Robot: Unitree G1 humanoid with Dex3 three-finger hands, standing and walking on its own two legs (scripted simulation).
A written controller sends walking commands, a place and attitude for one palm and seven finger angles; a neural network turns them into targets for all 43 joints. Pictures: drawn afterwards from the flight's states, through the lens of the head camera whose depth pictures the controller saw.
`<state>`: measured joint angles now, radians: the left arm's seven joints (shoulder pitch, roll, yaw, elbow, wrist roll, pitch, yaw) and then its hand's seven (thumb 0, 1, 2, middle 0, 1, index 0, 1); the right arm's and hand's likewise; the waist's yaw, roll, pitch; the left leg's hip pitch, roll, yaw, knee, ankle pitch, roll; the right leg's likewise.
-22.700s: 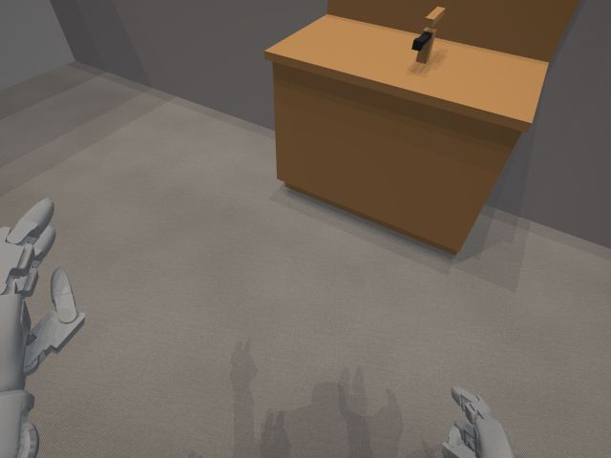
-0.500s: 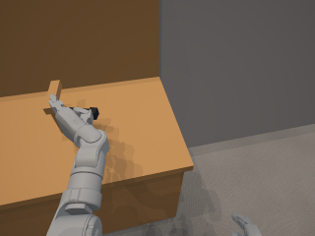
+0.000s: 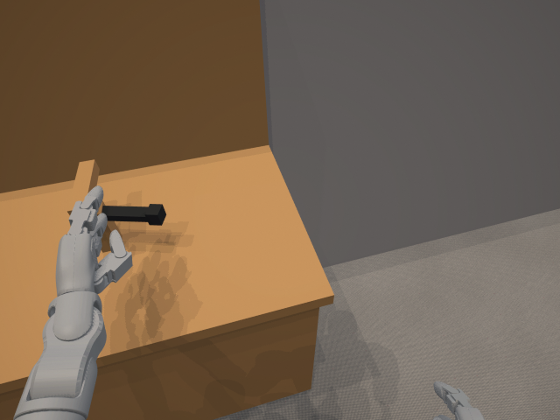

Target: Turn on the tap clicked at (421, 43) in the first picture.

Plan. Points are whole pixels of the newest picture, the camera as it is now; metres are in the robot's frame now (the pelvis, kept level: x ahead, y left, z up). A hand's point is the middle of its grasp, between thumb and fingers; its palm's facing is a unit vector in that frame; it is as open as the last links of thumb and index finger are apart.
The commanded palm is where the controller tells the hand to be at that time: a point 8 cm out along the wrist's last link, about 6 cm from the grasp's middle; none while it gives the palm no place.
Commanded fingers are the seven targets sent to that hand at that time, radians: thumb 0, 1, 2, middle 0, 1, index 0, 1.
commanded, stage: draw the hand back beside the body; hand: left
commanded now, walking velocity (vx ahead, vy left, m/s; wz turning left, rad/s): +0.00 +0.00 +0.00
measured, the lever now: (155, 214) +0.45 +0.27 +0.03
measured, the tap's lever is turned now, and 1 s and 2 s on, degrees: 71 71 71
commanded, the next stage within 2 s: step back with the hand held close in 1.08 s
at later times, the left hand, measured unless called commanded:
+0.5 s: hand (96, 280) +0.24 +0.24 +0.14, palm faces +0.36 -0.88 -0.30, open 7.6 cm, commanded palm +0.20 +0.28 +0.16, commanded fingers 0.00 0.90 0.90 -0.20 -0.29 -0.20 -0.29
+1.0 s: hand (57, 311) +0.19 +0.26 +0.15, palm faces +0.43 -0.83 -0.36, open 7.4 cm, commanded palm +0.15 +0.29 +0.17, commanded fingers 0.00 0.90 0.90 -0.20 -0.30 -0.20 -0.30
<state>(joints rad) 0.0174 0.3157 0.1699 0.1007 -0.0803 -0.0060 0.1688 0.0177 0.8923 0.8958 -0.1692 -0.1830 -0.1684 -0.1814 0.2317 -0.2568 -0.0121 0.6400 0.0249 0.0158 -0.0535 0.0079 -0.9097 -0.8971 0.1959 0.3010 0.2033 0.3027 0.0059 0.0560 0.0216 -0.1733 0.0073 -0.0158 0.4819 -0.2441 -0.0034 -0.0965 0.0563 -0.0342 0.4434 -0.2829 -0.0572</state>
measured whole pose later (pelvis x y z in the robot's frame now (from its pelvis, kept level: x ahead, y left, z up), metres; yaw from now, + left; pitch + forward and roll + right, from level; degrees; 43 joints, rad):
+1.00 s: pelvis +0.01 +0.01 +0.00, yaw +2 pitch -4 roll -1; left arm 0.45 0.33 0.26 -0.37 -0.08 -0.11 0.12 0.01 0.89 0.90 -0.21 -0.30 -0.21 -0.30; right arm 0.18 -0.23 0.00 0.64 0.01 -0.05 -0.05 0.01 -0.91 -0.90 0.20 0.30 0.20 0.30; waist 0.06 0.07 0.02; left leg -0.16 -0.01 -0.05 0.50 -0.26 0.01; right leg -0.06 0.04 -0.07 0.43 -0.29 -0.05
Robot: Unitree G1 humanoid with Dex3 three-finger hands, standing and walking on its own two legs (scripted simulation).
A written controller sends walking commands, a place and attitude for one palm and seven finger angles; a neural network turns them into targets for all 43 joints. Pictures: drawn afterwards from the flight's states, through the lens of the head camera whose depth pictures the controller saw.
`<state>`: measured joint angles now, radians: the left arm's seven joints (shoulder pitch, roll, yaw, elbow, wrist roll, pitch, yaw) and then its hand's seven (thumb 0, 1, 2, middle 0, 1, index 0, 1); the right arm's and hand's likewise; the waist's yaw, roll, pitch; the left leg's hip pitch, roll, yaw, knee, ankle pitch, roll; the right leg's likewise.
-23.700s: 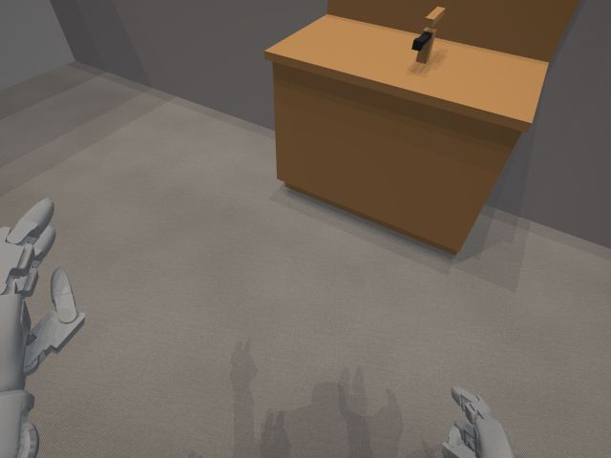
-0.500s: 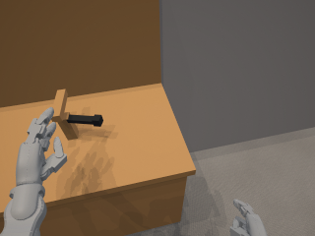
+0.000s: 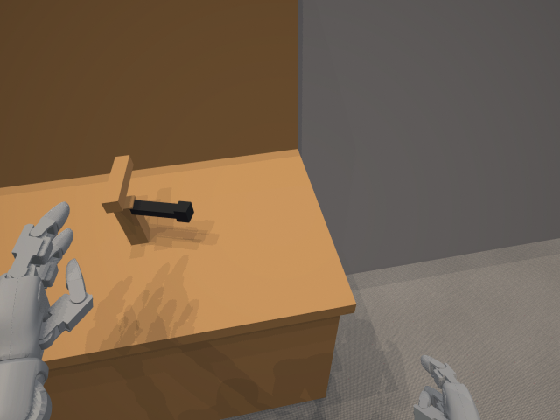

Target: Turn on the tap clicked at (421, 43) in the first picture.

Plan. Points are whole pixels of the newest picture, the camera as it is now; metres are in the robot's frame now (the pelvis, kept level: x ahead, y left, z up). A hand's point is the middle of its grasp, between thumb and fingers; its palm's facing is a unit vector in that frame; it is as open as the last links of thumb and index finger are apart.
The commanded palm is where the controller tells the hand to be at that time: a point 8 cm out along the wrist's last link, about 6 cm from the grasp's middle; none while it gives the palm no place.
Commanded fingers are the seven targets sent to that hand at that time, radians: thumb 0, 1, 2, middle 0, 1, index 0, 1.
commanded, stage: draw the hand back beside the body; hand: left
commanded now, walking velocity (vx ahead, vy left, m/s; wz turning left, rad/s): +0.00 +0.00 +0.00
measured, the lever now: (184, 211) +0.45 +0.25 +0.03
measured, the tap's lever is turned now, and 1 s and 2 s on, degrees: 71 71 71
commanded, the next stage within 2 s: step back with the hand held close in 0.08 s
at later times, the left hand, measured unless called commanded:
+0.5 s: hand (75, 316) +0.18 +0.25 +0.15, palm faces +0.30 -0.85 -0.44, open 7.4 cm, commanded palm +0.13 +0.29 +0.18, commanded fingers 0.00 0.90 0.90 -0.20 -0.30 -0.20 -0.30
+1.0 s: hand (24, 367) +0.12 +0.26 +0.15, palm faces +0.36 -0.84 -0.40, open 7.4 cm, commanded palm +0.07 +0.31 +0.18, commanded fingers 0.00 0.90 0.90 -0.20 -0.30 -0.20 -0.30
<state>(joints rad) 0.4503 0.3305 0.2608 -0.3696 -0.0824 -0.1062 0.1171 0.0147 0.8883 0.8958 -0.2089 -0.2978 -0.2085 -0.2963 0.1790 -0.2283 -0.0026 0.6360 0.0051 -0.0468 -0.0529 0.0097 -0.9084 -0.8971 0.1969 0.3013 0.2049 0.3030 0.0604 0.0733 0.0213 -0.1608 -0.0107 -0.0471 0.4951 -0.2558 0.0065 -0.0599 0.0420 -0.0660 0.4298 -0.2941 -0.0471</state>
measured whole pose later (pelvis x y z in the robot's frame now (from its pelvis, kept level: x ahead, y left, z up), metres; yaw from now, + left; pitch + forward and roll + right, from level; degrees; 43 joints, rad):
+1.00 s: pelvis -0.09 +0.03 -0.01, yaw +0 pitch +0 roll -2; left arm 0.50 0.38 0.32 -0.53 -0.05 -0.19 0.14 0.01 0.89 0.90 -0.21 -0.30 -0.21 -0.30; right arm 0.19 -0.22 0.00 0.58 0.00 -0.06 -0.07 0.01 -0.91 -0.90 0.20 0.30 0.21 0.30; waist 0.01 0.04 0.03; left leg -0.46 -0.02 -0.04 0.64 -0.23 0.03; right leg -0.35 0.03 -0.07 0.56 -0.21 -0.02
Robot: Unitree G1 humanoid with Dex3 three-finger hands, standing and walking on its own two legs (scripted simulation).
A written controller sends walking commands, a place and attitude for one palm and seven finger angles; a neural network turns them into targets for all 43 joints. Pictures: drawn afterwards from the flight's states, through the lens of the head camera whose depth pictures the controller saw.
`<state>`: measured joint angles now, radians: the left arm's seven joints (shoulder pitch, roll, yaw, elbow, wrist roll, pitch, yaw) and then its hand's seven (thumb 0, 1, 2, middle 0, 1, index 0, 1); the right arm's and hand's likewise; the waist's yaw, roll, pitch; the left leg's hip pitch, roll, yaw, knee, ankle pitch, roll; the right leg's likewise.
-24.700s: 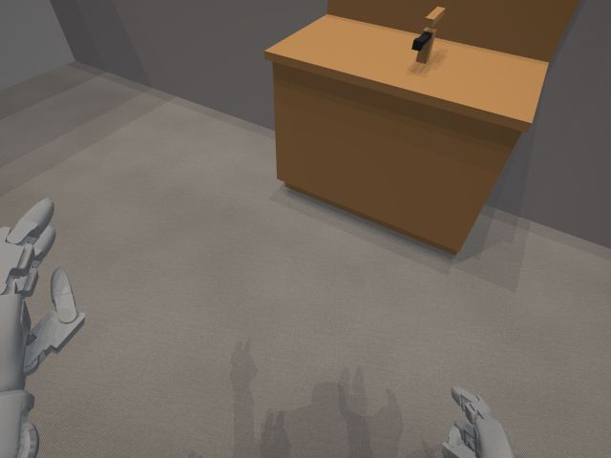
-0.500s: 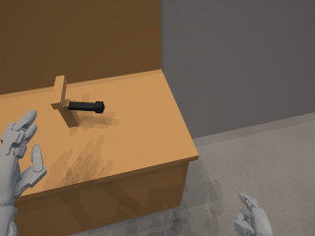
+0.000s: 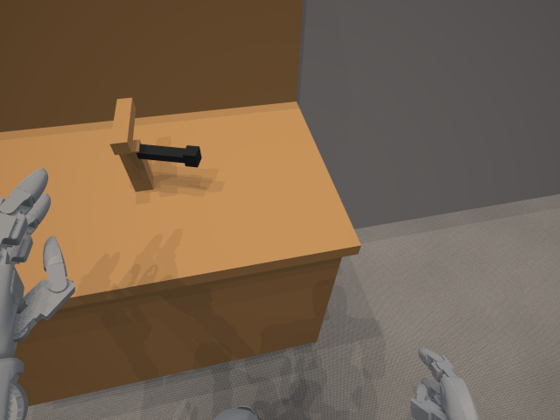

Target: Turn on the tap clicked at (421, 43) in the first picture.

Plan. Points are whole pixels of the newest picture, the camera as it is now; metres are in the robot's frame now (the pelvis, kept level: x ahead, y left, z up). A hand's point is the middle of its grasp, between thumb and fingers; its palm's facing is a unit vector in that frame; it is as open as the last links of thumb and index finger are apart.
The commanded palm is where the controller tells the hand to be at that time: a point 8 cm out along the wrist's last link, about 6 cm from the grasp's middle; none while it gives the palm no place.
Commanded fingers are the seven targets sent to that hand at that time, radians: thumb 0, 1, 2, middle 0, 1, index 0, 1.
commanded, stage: step back with the hand held close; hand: left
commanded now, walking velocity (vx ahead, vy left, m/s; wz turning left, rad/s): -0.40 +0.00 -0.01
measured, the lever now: (192, 156) +0.54 +0.21 +0.05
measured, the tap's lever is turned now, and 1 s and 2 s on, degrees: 71 71 71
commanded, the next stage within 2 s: stop stepping back and stand still in 0.54 s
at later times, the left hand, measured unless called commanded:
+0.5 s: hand (37, 343) +0.15 +0.23 +0.17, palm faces +0.33 -0.86 -0.39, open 7.4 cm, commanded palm +0.10 +0.28 +0.19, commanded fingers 0.00 0.90 0.90 -0.20 -0.30 -0.20 -0.30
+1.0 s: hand out of the picture +0.04 +0.23 +0.16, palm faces +0.38 -0.86 -0.33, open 7.4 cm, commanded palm -0.02 +0.27 +0.19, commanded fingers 0.00 0.90 0.90 -0.20 -0.30 -0.20 -0.30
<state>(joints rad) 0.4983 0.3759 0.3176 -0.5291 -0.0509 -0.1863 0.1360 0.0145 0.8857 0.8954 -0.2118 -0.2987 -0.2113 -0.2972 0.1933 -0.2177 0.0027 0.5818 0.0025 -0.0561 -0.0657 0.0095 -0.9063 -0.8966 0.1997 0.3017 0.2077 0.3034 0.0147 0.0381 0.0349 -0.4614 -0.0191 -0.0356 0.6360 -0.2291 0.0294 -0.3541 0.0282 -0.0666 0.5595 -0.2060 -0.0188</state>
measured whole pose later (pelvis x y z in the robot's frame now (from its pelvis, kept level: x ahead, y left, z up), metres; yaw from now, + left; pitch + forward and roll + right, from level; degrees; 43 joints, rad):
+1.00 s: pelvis -0.17 -0.01 +0.00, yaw +1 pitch +0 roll +0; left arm 0.47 0.35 0.30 -0.47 -0.04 -0.12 0.15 0.01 0.89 0.90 -0.21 -0.30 -0.21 -0.30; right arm 0.28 -0.24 -0.02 0.65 0.01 -0.08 -0.08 0.01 -0.91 -0.90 0.20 0.30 0.21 0.30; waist -0.04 -0.03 -0.04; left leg -0.26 0.04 0.00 0.62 -0.44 0.05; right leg -0.35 -0.01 -0.03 0.56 -0.22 -0.02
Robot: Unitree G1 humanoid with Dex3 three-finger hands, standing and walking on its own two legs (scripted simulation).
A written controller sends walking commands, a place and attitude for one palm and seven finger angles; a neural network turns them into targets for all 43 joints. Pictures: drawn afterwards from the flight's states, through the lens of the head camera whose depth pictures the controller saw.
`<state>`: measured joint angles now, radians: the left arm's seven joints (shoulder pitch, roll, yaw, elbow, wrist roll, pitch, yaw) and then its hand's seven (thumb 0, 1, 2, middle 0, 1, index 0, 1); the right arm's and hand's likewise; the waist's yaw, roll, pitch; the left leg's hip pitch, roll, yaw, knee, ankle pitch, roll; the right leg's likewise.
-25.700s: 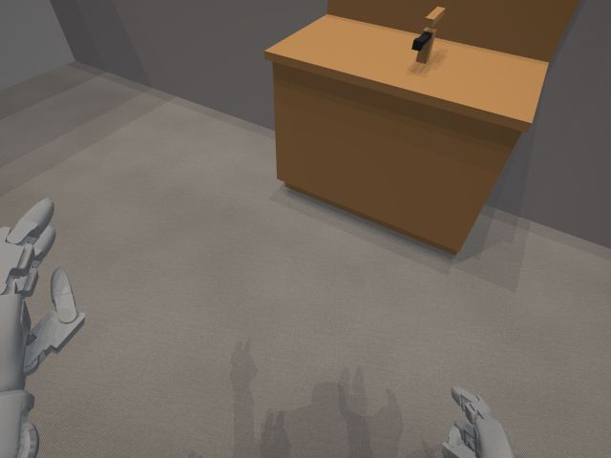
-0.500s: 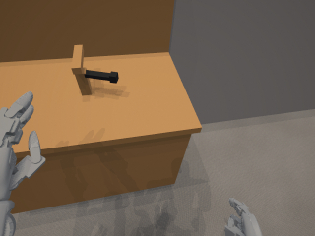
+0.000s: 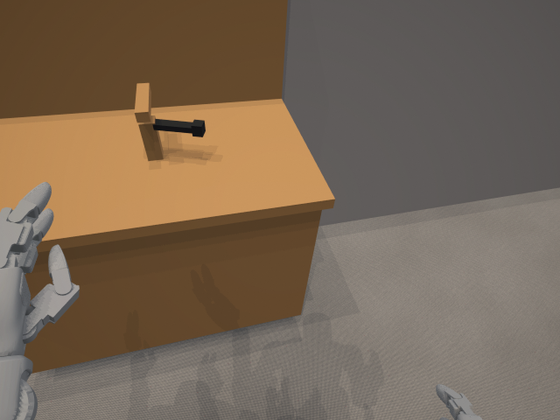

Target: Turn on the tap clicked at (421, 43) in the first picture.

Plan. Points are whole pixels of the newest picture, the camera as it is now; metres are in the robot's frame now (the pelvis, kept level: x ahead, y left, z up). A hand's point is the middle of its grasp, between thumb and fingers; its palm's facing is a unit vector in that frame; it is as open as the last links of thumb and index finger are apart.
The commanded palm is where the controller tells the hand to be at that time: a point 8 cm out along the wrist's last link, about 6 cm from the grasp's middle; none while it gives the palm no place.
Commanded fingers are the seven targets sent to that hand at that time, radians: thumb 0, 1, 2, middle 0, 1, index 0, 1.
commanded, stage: stop stepping back and stand still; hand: left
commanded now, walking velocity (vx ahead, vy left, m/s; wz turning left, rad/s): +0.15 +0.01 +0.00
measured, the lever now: (198, 128) +0.72 +0.21 +0.04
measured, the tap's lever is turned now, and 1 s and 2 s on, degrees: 71 71 71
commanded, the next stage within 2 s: stand and check the lever's angle in 0.42 s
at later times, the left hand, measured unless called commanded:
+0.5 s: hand (21, 315) +0.18 +0.26 +0.17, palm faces +0.44 -0.82 -0.38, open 7.4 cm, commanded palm +0.13 +0.30 +0.19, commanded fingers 0.00 0.90 0.90 -0.20 -0.30 -0.20 -0.30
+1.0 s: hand (18, 283) +0.22 +0.29 +0.16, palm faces +0.42 -0.84 -0.36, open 7.4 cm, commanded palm +0.17 +0.32 +0.19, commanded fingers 0.00 0.90 0.90 -0.20 -0.30 -0.20 -0.30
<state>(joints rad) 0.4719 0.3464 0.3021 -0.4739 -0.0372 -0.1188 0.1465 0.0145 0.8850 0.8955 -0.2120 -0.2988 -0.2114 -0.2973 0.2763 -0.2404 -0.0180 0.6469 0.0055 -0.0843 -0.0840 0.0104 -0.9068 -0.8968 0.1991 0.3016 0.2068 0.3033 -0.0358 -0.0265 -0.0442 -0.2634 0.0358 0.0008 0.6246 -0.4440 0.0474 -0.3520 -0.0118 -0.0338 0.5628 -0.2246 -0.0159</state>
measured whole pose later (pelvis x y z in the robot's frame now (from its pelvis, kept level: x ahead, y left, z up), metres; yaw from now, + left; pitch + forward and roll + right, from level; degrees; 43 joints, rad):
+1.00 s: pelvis +0.02 +0.03 +0.01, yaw +1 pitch -1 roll -1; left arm 0.48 0.36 0.32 -0.47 -0.06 -0.13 0.14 0.01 0.89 0.90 -0.21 -0.30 -0.21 -0.30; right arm 0.16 -0.19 0.01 0.59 0.00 -0.07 -0.06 0.01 -0.91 -0.90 0.20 0.30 0.21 0.30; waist 0.02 0.00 0.02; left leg -0.19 0.00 0.05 0.47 -0.26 0.03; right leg -0.18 0.03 0.01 0.41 -0.21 -0.01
